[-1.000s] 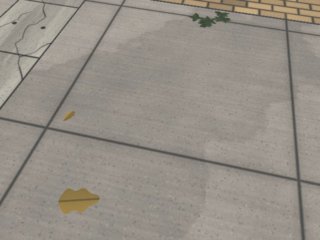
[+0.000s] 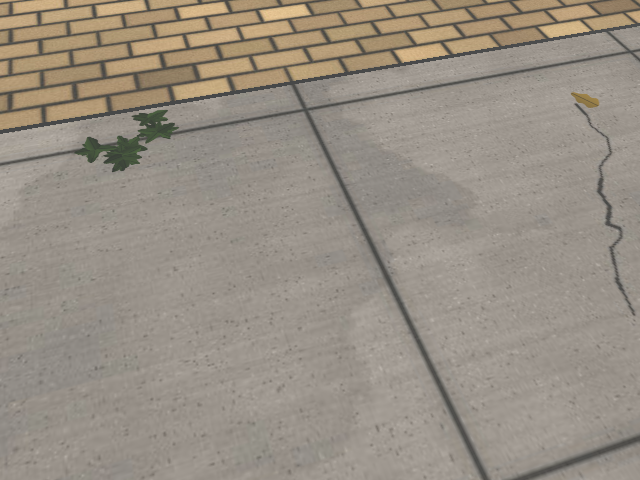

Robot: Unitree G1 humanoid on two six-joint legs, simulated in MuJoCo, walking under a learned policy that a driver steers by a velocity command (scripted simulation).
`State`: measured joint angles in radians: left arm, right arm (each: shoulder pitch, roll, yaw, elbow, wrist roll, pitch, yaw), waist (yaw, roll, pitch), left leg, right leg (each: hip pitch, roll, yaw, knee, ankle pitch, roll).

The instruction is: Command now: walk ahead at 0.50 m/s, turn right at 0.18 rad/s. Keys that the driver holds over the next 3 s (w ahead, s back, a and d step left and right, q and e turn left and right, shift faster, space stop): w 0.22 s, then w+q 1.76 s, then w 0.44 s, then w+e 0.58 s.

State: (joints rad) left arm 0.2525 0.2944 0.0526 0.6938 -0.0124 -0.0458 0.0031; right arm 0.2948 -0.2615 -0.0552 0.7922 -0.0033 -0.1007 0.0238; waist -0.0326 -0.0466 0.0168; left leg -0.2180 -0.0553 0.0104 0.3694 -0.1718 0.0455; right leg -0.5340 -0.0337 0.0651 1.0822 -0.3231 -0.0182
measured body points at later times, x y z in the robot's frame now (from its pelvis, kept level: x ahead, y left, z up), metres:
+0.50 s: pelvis +0.26 -0.07 +0.00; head +0.28 -0.08 +0.45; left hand +0.35 +0.22 -0.10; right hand +0.37 -0.34 -0.12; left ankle +0.26 +0.10 -0.66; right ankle +0.28 -0.16 -0.74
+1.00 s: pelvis +0.52 +0.04 -0.01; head +0.55 +0.06 +0.44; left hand +0.55 +0.34 -0.11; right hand +0.73 -0.18 -0.11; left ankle +0.53 +0.11 -0.74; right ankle +0.54 -0.14 -0.66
